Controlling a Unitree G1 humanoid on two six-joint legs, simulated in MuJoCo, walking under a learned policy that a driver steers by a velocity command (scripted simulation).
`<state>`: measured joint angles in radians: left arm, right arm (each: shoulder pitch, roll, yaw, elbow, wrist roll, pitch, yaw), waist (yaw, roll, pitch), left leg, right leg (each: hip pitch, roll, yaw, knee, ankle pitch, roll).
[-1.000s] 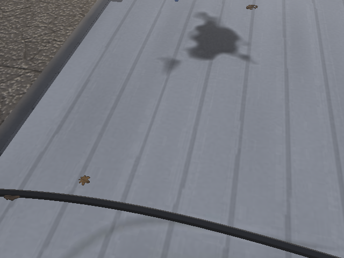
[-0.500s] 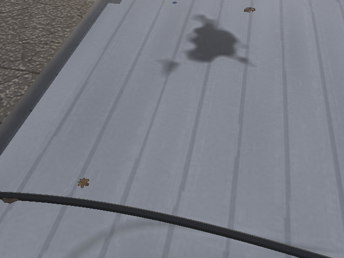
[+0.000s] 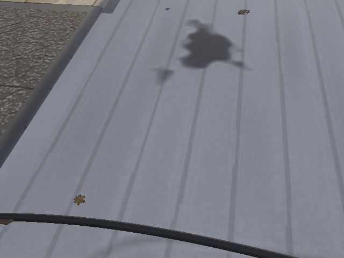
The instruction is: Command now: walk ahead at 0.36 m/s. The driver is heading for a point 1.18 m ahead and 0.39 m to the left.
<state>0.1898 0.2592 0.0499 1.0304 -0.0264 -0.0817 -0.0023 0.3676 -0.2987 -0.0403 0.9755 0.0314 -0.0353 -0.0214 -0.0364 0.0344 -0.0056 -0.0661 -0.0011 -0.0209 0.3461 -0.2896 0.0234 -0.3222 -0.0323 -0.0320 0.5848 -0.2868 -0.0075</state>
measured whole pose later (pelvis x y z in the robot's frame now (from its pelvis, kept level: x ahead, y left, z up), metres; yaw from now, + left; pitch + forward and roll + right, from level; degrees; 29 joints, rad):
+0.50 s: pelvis +0.23 -0.01 -0.02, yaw +6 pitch +2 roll -1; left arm 0.42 0.25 0.03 1.05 0.00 -0.07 0.02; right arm 0.02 -0.25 -0.02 0.77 0.03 -0.07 0.07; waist 0.07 0.02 0.04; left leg -0.60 0.02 0.06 0.57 -0.02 0.10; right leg 0.21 0.02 -0.13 0.18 -0.41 -0.01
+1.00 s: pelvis +0.54 +0.03 -0.01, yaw +24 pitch +2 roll +1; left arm 0.02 0.29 0.02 0.71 0.00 -0.13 -0.01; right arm 0.39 -0.30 -0.08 0.80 0.02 -0.04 -0.01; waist -0.09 -0.04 0.01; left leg -0.08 -0.12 -0.22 0.46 -0.41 0.06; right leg -0.47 0.00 0.08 0.44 -0.01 0.01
